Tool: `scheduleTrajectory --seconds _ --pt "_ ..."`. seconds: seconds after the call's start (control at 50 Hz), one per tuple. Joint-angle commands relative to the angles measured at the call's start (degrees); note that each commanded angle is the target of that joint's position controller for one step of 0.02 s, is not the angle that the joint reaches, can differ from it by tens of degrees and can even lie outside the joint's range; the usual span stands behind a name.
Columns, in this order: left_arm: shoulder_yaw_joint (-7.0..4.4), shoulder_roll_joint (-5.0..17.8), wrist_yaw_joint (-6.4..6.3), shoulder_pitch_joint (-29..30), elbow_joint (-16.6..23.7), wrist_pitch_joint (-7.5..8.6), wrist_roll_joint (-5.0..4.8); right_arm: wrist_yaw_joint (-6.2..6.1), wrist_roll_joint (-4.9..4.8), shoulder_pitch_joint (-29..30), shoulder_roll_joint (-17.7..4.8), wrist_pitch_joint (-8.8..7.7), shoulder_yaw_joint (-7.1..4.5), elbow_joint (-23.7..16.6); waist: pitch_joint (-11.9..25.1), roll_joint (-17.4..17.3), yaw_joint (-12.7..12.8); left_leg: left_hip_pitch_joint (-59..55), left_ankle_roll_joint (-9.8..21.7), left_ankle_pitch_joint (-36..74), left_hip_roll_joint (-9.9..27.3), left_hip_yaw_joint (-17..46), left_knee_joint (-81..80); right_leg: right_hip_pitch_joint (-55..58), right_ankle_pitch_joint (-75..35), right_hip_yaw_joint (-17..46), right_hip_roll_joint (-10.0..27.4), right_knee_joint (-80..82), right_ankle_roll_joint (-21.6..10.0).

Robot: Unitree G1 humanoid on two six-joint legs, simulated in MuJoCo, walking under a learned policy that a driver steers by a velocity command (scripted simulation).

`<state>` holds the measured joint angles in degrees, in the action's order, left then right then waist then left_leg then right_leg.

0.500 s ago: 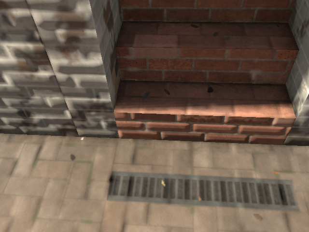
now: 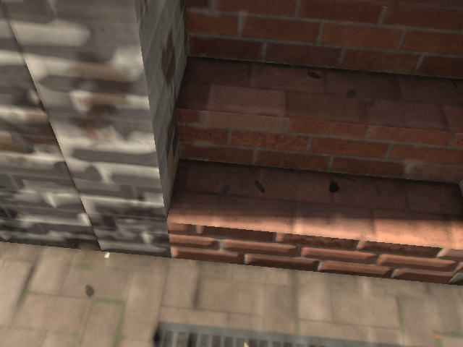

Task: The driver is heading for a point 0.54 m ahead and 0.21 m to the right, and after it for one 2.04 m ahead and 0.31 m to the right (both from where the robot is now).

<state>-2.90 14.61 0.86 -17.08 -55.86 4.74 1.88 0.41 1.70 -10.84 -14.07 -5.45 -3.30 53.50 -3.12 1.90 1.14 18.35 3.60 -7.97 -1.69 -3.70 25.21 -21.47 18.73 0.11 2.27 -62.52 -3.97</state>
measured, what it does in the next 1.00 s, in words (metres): walks ahead, turning right: right foot, then left foot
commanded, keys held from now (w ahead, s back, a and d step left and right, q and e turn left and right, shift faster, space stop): no key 0.12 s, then e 0.88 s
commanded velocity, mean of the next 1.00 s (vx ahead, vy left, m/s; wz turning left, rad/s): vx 0.11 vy -0.01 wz -0.39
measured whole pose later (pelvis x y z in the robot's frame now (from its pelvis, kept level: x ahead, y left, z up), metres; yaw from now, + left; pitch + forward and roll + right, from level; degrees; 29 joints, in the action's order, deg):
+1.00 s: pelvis +0.17 +0.02 +0.01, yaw -26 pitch +1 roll -1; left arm -5.9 20.6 -1.3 -7.6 -43.1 -1.3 -0.5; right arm -3.7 1.0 -11.6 -17.0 -1.2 -2.9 52.3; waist -2.1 3.1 -2.1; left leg 13.4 0.4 -11.2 0.9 0.0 23.5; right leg -32.8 21.2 7.1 -6.3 -61.8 2.6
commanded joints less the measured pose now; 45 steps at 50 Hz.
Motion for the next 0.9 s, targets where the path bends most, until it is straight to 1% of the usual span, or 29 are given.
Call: scheduleTrajectory --seconds 0.02,0.06,0.08,0.12,0.18,0.22,0.24,0.28,0.3,0.32,0.34,0.36,0.38,0.4,0.44,0.46,0.48,0.5,0.54,0.6,0.62,0.68,0.74,0.76,0.82,0.84,0.86,0.88,0.9 --pt "0.16 1.74 0.75 -3.69 1.14 -0.97 1.01 -0.06 -1.55 -3.35 -6.40 -1.60 -1.26 0.15 3.61 -6.33 0.47 -7.77 8.02 12.43 14.44 13.91 -15.80 -5.19 -2.90 0.89 3.64 0.89 0.29" --pt "0.53 1.40 0.80 -1.95 1.83 -1.46 0.85 0.29 -1.72 -5.10 -7.15 -2.55 -1.28 1.86 2.50 -5.92 1.19 -8.07 8.62 26.40 14.23 9.96 -15.28 -6.37 -4.41 -0.49 3.68 4.56 1.50" --pt "0.55 1.83 0.46 0.50 2.07 -1.75 1.08 0.24 -1.92 -6.36 -5.83 -2.96 -0.74 2.98 2.04 -5.89 0.81 -9.81 8.74 34.51 14.54 8.65 -14.31 -8.58 -5.93 -1.12 3.51 6.26 1.84" --pt "0.99 1.66 0.55 3.26 2.76 -1.44 1.11 0.28 -1.45 -7.07 -4.35 -2.45 0.13 3.64 3.07 -6.96 0.21 -10.57 7.73 40.61 12.66 4.74 -13.06 -7.85 -9.20 -2.19 2.89 11.96 2.08" --pt "2.04 0.66 0.82 6.94 2.93 -1.15 -0.07 -0.02 -1.17 -6.86 -5.22 -1.93 0.39 3.86 3.98 -8.57 -0.85 -10.41 5.91 38.99 11.16 0.29 -12.76 -2.25 -14.44 -3.79 0.73 21.57 1.58" --pt "2.23 1.15 0.80 8.43 3.10 -1.01 -0.44 -0.56 -1.02 -7.69 -6.04 -1.27 0.32 4.43 3.69 -8.20 -1.43 -12.70 5.38 36.31 12.57 0.36 -11.84 -0.75 -15.24 -2.84 -0.05 25.50 1.02" --pt "1.69 3.21 1.28 7.57 2.64 -1.77 -0.39 -1.67 -1.05 -4.79 -8.74 -1.06 -0.71 2.14 1.10 -5.49 -1.48 -15.59 5.48 42.51 15.74 2.55 -9.31 -4.52 -13.84 -2.53 -0.49 27.48 0.66" --pt "1.17 3.92 1.22 8.07 3.75 -1.93 0.05 -3.06 -1.16 -5.90 -8.22 0.26 -0.77 3.41 2.64 -4.92 -1.06 -18.71 5.49 44.56 18.14 2.40 -5.24 -3.36 -10.44 -1.82 -0.42 29.44 -0.52" --pt "1.51 2.40 0.32 8.41 4.60 -1.07 0.16 -3.44 -1.64 -8.39 -5.45 0.91 0.01 5.31 5.32 -7.09 -0.93 -18.72 4.74 36.87 15.87 0.51 -2.78 0.43 -10.60 -1.78 -0.70 31.54 -0.99" --pt "1.17 3.16 -0.10 5.79 3.56 -0.56 0.12 -3.49 -1.77 -6.38 -5.41 1.28 -0.10 4.67 5.80 -6.71 0.56 -17.67 3.41 30.81 13.42 -1.21 3.38 4.26 -13.09 -2.58 -2.40 35.93 -1.45" --pt "0.30 5.97 -0.55 3.23 2.69 0.03 0.73 -3.50 -1.57 -7.11 -6.07 1.50 -0.30 4.31 7.03 -2.60 1.00 -14.49 1.37 22.50 10.04 -2.56 11.70 9.44 -22.28 -0.10 -1.76 39.60 -2.29" --pt "-1.13 11.69 -1.27 -0.37 2.79 0.45 1.18 -3.79 -1.32 -6.68 -6.27 1.40 -0.16 1.83 9.64 5.28 1.77 -4.12 -0.75 4.02 5.49 -4.85 25.01 18.39 -49.75 12.80 9.05 37.40 -5.26" --pt "-2.44 15.27 -1.45 -2.04 2.80 -0.53 -0.48 -3.87 -2.24 -10.96 -1.82 2.46 0.71 1.43 15.35 13.85 0.42 6.54 -2.00 -29.48 -3.96 -2.47 39.11 25.04 -67.39 27.57 20.31 38.60 -16.95" --pt "-2.00 12.09 -1.46 -2.53 2.73 -1.57 -2.78 -3.87 -1.00 -11.43 -4.11 2.91 0.33 2.99 15.52 5.35 0.21 6.31 -1.74 -29.55 -0.11 4.97 41.70 22.11 -56.77 27.14 19.53 41.08 -16.99" --pt "-1.22 7.88 -1.64 4.59 4.61 -3.69 -1.79 -3.40 -1.24 -5.27 -4.19 3.14 0.02 1.81 6.21 0.75 -0.95 9.58 -2.24 -21.31 2.13 6.40 40.81 12.98 -36.15 21.47 12.57 44.02 -12.42" --pt "-1.31 7.41 -1.81 6.42 4.87 -4.31 -2.42 -2.88 -0.77 -1.72 -4.81 3.11 -0.27 -0.18 4.18 3.93 -1.31 9.65 -2.73 -19.32 2.93 6.18 38.69 10.82 -35.05 17.94 9.33 44.46 -10.98" --pt "-1.30 6.85 -1.95 6.94 5.33 -4.80 -2.05 -2.62 -0.29 -2.23 -4.73 3.51 -0.30 -0.06 5.90 3.62 -1.55 8.19 -3.21 -17.86 2.31 5.60 37.79 10.22 -34.94 16.67 8.04 44.53 -10.44" --pt "-2.53 9.83 -2.37 13.66 10.46 -4.14 -1.60 -3.70 -1.69 1.02 -7.17 3.85 -0.85 -1.84 9.17 4.19 -1.78 8.53 -5.20 -18.82 1.44 7.35 37.60 9.56 -30.85 18.22 8.18 45.59 -9.84" --pt "-2.66 10.17 -2.74 13.68 11.02 -4.07 -1.55 -4.81 -1.41 1.57 -6.44 5.25 -0.79 -2.16 10.95 2.17 -1.88 9.61 -7.65 -17.13 1.55 8.32 33.18 10.01 -19.87 20.71 7.66 46.14 -9.50" --pt "-3.07 11.42 -3.05 11.38 11.40 -3.75 -1.85 -5.41 -0.64 1.33 -6.41 6.04 -0.74 -2.21 8.37 3.63 -1.01 12.58 -8.84 -15.39 0.75 9.83 26.96 9.37 3.16 27.31 8.03 49.86 -8.36" --pt "-3.34 11.76 -3.42 11.57 11.84 -3.94 -1.71 -5.15 -0.15 1.79 -7.03 6.13 -1.02 -2.25 7.35 5.22 -0.96 13.46 -9.01 -14.45 0.52 10.13 25.70 8.44 5.18 27.66 7.37 49.95 -7.86" --pt "-3.61 11.39 -4.11 11.75 13.08 -5.01 -1.99 -4.79 -0.55 1.59 -7.43 5.42 -1.16 -1.59 8.63 6.14 -0.75 10.92 -8.80 -12.52 -0.55 10.06 20.91 7.90 5.03 26.73 5.11 48.96 -5.76" --pt "-4.01 11.94 -4.48 13.55 14.77 -6.48 -1.53 -3.90 -1.24 1.54 -7.85 4.37 -1.15 -0.93 8.56 7.34 -0.76 6.67 -8.20 -12.53 -1.34 8.98 15.76 6.44 4.04 27.35 4.30 49.31 -5.47" --pt "-3.99 11.93 -4.11 13.12 15.31 -6.72 -1.00 -3.56 -2.06 0.34 -7.83 3.83 -1.36 -0.12 9.07 7.38 -0.40 3.56 -7.44 -12.69 -2.09 8.79 13.22 6.23 3.65 28.01 4.11 49.87 -5.37" --pt "-4.03 11.57 -3.87 14.62 16.83 -7.42 -1.84 -2.54 -2.53 -4.09 -9.70 2.99 -1.82 1.53 7.45 8.85 -2.55 -3.88 -5.19 -7.56 -1.20 7.74 0.50 4.42 4.34 28.67 2.43 49.50 -3.31" --pt "-3.70 10.39 -4.05 14.43 17.14 -7.43 -2.89 -2.45 -2.56 -6.53 -10.94 2.80 -2.17 1.78 6.84 8.30 -3.96 -9.45 -3.85 -4.84 1.59 7.91 -7.05 1.09 6.45 26.32 -0.49 46.75 -0.72" --pt "-3.39 8.27 -3.84 10.73 16.65 -7.34 -3.49 -2.34 -1.39 -6.22 -14.07 2.96 -2.94 0.93 8.31 -1.31 -1.98 -15.80 -0.99 -9.52 12.09 16.66 -9.72 -5.66 10.05 19.94 -5.20 33.24 1.38" --pt "-3.29 7.43 -3.57 11.47 18.25 -6.30 -3.77 -2.76 1.18 0.80 -18.19 3.07 -3.23 -2.20 6.05 -18.53 0.04 -11.51 7.49 -7.09 22.66 31.97 -13.53 -15.51 14.34 9.59 -12.58 17.06 2.94" --pt "-4.92 13.66 -2.98 12.83 18.21 -5.14 -2.80 -2.77 2.51 3.97 -14.79 2.80 -2.58 -4.38 4.46 -17.47 -0.36 -6.02 11.24 -3.36 25.16 32.84 -14.62 -15.82 12.62 11.31 -7.98 6.38 4.78"
Velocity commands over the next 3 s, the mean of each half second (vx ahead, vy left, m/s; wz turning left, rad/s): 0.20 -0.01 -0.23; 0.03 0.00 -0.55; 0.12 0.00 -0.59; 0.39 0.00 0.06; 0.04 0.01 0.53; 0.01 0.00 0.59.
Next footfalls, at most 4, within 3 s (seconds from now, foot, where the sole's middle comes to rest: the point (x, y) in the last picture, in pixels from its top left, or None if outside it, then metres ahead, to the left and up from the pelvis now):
0.34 right None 0.27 -0.11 -0.78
0.86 left None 0.27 0.10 -0.78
1.28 right None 0.12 -0.13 -0.78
1.74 left None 0.41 -0.14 -0.78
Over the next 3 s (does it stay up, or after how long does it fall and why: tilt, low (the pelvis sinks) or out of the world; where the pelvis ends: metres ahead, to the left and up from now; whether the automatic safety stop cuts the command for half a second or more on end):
stays up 0.35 -0.18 0.00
